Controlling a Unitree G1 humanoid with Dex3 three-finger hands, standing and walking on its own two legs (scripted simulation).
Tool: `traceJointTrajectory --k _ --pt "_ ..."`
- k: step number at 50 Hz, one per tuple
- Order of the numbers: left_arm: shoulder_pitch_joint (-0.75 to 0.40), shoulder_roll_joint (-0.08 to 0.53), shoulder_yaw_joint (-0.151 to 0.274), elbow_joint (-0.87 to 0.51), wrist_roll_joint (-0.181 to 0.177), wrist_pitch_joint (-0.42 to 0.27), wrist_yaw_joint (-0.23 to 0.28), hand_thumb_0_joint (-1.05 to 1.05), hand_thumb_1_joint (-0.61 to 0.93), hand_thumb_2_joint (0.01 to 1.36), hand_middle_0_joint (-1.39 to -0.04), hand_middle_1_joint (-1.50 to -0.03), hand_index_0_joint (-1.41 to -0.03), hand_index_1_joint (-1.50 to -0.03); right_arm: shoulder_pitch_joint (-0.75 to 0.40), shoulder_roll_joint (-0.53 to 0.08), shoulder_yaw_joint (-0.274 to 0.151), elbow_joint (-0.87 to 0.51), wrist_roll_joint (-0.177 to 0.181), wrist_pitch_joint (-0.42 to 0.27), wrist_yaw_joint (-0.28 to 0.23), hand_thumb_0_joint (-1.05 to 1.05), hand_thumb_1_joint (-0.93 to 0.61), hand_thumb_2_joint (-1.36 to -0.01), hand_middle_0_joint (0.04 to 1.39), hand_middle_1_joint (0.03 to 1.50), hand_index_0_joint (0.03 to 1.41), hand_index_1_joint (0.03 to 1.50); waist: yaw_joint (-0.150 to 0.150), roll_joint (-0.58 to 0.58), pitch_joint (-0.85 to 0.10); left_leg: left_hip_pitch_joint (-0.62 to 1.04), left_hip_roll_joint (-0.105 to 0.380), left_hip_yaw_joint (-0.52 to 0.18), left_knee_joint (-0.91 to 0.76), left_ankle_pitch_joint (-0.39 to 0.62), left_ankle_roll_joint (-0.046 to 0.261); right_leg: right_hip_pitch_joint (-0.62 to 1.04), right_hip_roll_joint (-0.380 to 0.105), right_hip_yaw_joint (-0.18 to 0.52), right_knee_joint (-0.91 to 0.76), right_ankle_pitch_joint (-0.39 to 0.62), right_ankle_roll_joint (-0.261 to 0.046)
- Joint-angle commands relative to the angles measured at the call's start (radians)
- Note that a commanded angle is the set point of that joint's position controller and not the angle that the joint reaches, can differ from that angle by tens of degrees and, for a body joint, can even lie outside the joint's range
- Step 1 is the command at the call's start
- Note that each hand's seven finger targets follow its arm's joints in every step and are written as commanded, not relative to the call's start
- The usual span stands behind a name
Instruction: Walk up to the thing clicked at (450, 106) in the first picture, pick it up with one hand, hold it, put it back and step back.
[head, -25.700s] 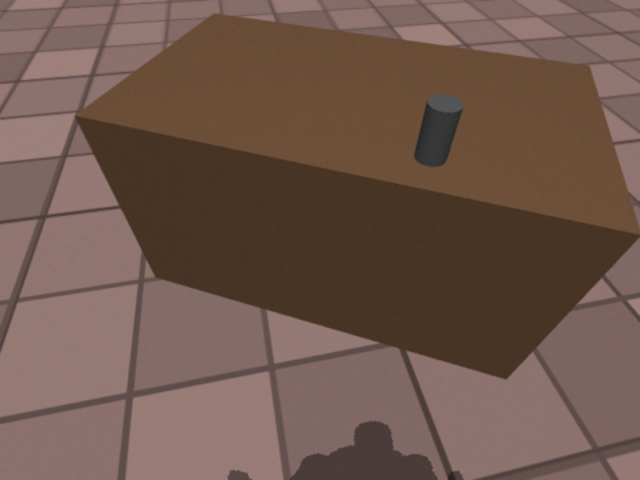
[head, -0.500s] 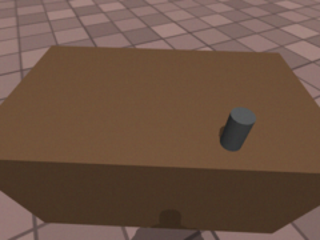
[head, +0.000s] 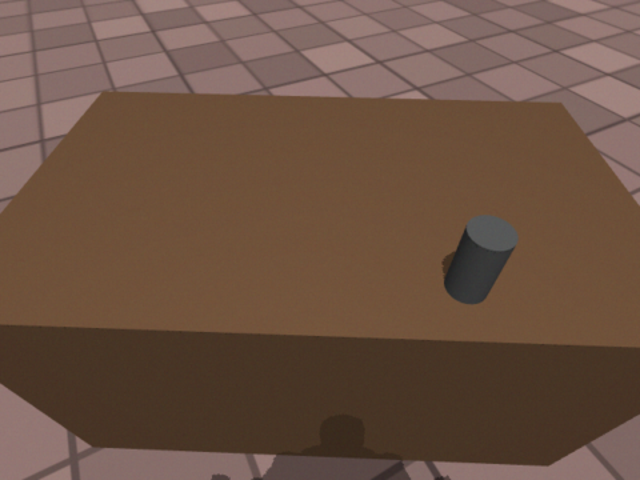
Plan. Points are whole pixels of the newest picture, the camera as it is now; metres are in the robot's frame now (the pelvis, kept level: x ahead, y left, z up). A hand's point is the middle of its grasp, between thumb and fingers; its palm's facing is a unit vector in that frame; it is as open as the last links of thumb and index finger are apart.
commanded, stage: home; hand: right
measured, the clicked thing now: (477, 261) +0.46 -0.24 -0.01
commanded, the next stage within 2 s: stand in 0.44 s
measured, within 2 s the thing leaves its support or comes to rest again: neither
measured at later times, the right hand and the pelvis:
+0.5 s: hand out of the picture +0.06 -0.25 -0.16, palm faces -0.04 +0.94 -0.35, open 17.3 cm; pelvis +0.00 +0.00 +0.00, yaw +0 degrees
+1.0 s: hand out of the picture +0.05 -0.25 -0.16, palm faces -0.04 +0.94 -0.34, open 9.0 cm; pelvis +0.00 +0.00 +0.00, yaw +0 degrees
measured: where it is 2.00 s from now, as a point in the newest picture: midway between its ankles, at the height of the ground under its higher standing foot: outside the picture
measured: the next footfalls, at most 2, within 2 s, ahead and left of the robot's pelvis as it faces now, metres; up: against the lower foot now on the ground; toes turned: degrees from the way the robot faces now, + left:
none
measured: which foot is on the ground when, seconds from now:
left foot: down 0.00-1.00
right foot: down 0.00-1.00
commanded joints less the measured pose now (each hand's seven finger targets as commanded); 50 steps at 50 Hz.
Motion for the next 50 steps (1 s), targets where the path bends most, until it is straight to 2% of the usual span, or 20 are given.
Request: traceJointTrajectory --k 1,2,6,9,13,16,22,23,24,27,29,30,32,33,34,35,37,41,45,50 --pt "-0.044 0.221 0.038 -0.051 -0.004 -0.023 0.012 0.0 0.897 0.902 -0.201 -0.301 -0.2 -0.301 -0.022 -0.209 -0.045 -0.046 0.001 -0.016 -0.012 0.0 0.534 -0.061 0.053 0.054 0.053 0.054 0.001 -0.012 -0.053 -0.071 0.105 -0.083 -0.068 0.126 0.045 0.076 -0.122 0.119 -0.041 0.113 -0.016" --pt "-0.042 0.212 0.035 -0.052 -0.003 -0.025 0.012 0.0 0.897 0.902 -0.201 -0.301 -0.2 -0.301 -0.029 -0.213 -0.046 -0.047 0.002 -0.017 -0.011 0.0 0.536 -0.06 0.053 0.054 0.053 0.054 0.004 -0.005 -0.062 -0.064 0.106 -0.082 -0.055 0.159 0.046 0.087 -0.126 0.116 -0.037 0.154 -0.017" --pt "-0.044 0.213 0.034 -0.052 -0.005 -0.027 0.013 0.0 0.897 0.902 -0.201 -0.3 -0.2 -0.301 -0.025 -0.213 -0.047 -0.042 0.003 -0.017 -0.012 0.0 0.526 -0.066 0.054 0.056 0.054 0.056 0.001 -0.005 -0.071 -0.057 0.105 -0.078 -0.05 0.192 0.044 0.1 -0.13 0.116 -0.035 0.198 -0.014" --pt "-0.049 0.221 0.035 -0.052 -0.004 -0.024 0.015 0.0 0.897 0.902 -0.201 -0.301 -0.2 -0.301 -0.019 -0.203 -0.046 -0.04 0.002 -0.013 -0.012 0.0 0.54 -0.057 0.053 0.053 0.053 0.053 -0.003 -0.022 -0.049 -0.063 0.104 -0.078 -0.064 0.136 0.044 0.075 -0.125 0.113 -0.044 0.13 -0.014" --pt "-0.042 0.215 0.036 -0.053 -0.003 -0.027 0.015 0.0 0.897 0.902 -0.201 -0.3 -0.2 -0.301 -0.029 -0.209 -0.05 -0.044 0.004 -0.014 -0.01 0.0 0.538 -0.059 0.053 0.054 0.053 0.054 0.001 -0.018 -0.069 -0.056 0.105 -0.077 -0.056 0.167 0.046 0.096 -0.129 0.114 -0.037 0.18 -0.017" --pt "-0.045 0.216 0.036 -0.054 -0.003 -0.027 0.015 0.0 0.897 0.902 -0.201 -0.3 -0.2 -0.3 -0.03 -0.21 -0.051 -0.042 0.002 -0.015 -0.011 0.0 0.541 -0.058 0.053 0.053 0.053 0.053 0.001 -0.014 -0.058 -0.058 0.106 -0.077 -0.058 0.153 0.047 0.088 -0.132 0.12 -0.043 0.176 -0.018" --pt "-0.046 0.219 0.037 -0.053 -0.003 -0.026 0.014 0.0 0.897 0.902 -0.201 -0.3 -0.2 -0.3 -0.031 -0.206 -0.052 -0.04 0.003 -0.012 -0.008 0.0 0.531 -0.063 0.054 0.055 0.054 0.055 0.0 -0.02 -0.041 -0.068 0.103 -0.081 -0.071 0.092 0.048 0.076 -0.124 0.117 -0.056 0.097 -0.016" --pt "-0.052 0.22 0.038 -0.056 -0.002 -0.026 0.014 0.0 0.897 0.902 -0.201 -0.3 -0.2 -0.3 -0.027 -0.202 -0.052 -0.042 0.002 -0.012 -0.008 0.0 0.505 -0.079 0.056 0.06 0.056 0.06 -0.003 -0.03 -0.047 -0.069 0.104 -0.076 -0.072 0.103 0.048 0.077 -0.127 0.119 -0.05 0.115 -0.019" --pt "-0.039 0.215 0.037 -0.054 -0.004 -0.027 0.014 0.0 0.897 0.902 -0.201 -0.3 -0.2 -0.3 -0.033 -0.208 -0.054 -0.04 0.003 -0.012 -0.008 0.0 0.535 -0.061 0.053 0.054 0.053 0.054 0.003 -0.011 -0.033 -0.067 0.097 -0.076 -0.072 0.068 0.048 0.055 -0.123 0.122 -0.068 0.084 -0.013" --pt "-0.042 0.218 0.038 -0.055 -0.003 -0.028 0.014 0.0 0.897 0.902 -0.201 -0.3 -0.2 -0.3 -0.024 -0.2 -0.051 -0.038 0.001 -0.012 -0.007 0.0 0.514 -0.073 0.056 0.058 0.055 0.058 0.0 -0.01 -0.03 -0.091 0.098 -0.078 -0.078 0.059 0.049 0.071 -0.124 0.121 -0.064 0.074 -0.012" --pt "-0.036 0.215 0.037 -0.054 -0.002 -0.029 0.013 0.0 0.9 0.9 -0.2 -0.3 -0.2 -0.301 -0.027 -0.201 -0.052 -0.038 0.002 -0.012 -0.006 0.0 0.354 -0.233 0.2 0.218 0.2 0.218 0.002 -0.014 -0.02 -0.082 0.099 -0.08 -0.075 0.043 0.051 0.051 -0.123 0.124 -0.07 0.049 -0.011" --pt "-0.043 0.224 0.041 -0.055 -0.001 -0.027 0.013 0.0 0.9 0.9 -0.2 -0.3 -0.2 -0.301 -0.02 -0.194 -0.05 -0.039 -0.001 -0.011 -0.007 0.0 0.274 -0.313 0.2 0.298 0.2 0.298 -0.003 -0.018 -0.019 -0.089 0.099 -0.078 -0.081 0.027 0.051 0.046 -0.121 0.123 -0.067 0.026 -0.012" --pt "-0.039 0.219 0.039 -0.055 -0.001 -0.028 0.014 0.0 0.9 0.9 -0.2 -0.3 -0.2 -0.301 -0.029 -0.202 -0.054 -0.04 0.001 -0.011 -0.005 0.0 0.114 -0.473 0.2 0.3 0.2 0.3 -0.001 -0.016 -0.024 -0.085 0.098 -0.08 -0.075 0.029 0.052 0.047 -0.122 0.124 -0.071 0.025 -0.013" --pt "-0.039 0.224 0.04 -0.054 -0.003 -0.026 0.012 0.0 0.9 0.9 -0.2 -0.3 -0.2 -0.301 -0.017 -0.196 -0.052 -0.034 0.0 -0.009 -0.005 0.0 0.034 -0.553 0.2 0.3 0.2 0.3 -0.002 -0.025 -0.002 -0.094 0.091 -0.076 -0.08 -0.004 0.05 0.025 -0.119 0.13 -0.081 -0.023 -0.011" --pt "-0.036 0.222 0.04 -0.056 -0.003 -0.027 0.011 0.0 0.9 0.9 -0.2 -0.3 -0.2 -0.301 -0.016 -0.198 -0.052 -0.033 -0.002 -0.01 -0.005 0.0 -0.046 -0.633 0.2 0.3 0.2 0.3 -0.001 -0.017 0.0 -0.1 0.094 -0.077 -0.078 -0.013 0.053 0.032 -0.121 0.133 -0.083 -0.022 -0.013" --pt "-0.037 0.223 0.039 -0.059 -0.001 -0.029 0.012 0.0 0.9 0.9 -0.2 -0.3 -0.2 -0.301 -0.022 -0.203 -0.055 -0.037 0.001 -0.01 -0.005 0.0 -0.126 -0.713 0.2 0.3 0.2 0.3 -0.003 -0.016 -0.03 -0.085 0.101 -0.083 -0.072 0.021 0.055 0.051 -0.124 0.13 -0.069 0.015 -0.017" --pt "-0.033 0.219 0.04 -0.057 -0.002 -0.028 0.012 0.0 0.9 0.9 -0.2 -0.3 -0.2 -0.301 -0.024 -0.202 -0.055 -0.037 0.0 -0.011 -0.005 0.0 -0.286 -0.873 0.2 0.3 0.2 0.3 0.0 -0.01 -0.022 -0.093 0.098 -0.079 -0.077 0.02 0.052 0.046 -0.124 0.131 -0.068 0.04 -0.017" --pt "-0.029 0.217 0.037 -0.058 -0.003 -0.03 0.011 0.0 0.9 0.9 -0.2 -0.3 -0.2 -0.301 -0.023 -0.203 -0.053 -0.038 0.002 -0.014 -0.006 0.0 -0.606 -0.9 0.2 0.3 0.2 0.3 -0.002 -0.01 -0.052 -0.073 0.104 -0.077 -0.069 0.094 0.051 0.073 -0.129 0.127 -0.048 0.121 -0.018" --pt "-0.029 0.219 0.036 -0.057 -0.005 -0.027 0.012 0.0 0.9 0.9 -0.2 -0.3 -0.2 -0.301 -0.018 -0.198 -0.05 -0.032 0.003 -0.014 -0.007 0.0 -0.9 -0.9 0.2 0.3 0.2 0.3 -0.001 -0.012 -0.043 -0.078 0.104 -0.081 -0.077 0.085 0.048 0.067 -0.126 0.121 -0.047 0.091 -0.017" --pt "-0.03 0.223 0.037 -0.055 -0.004 -0.027 0.013 0.0 0.9 0.9 -0.2 -0.3 -0.2 -0.301 -0.016 -0.197 -0.05 -0.032 0.003 -0.012 -0.006 0.0 -0.9 -0.9 0.2 0.3 0.2 0.3 -0.003 -0.012 -0.04 -0.073 0.103 -0.079 -0.076 0.084 0.048 0.065 -0.129 0.126 -0.048 0.107 -0.02"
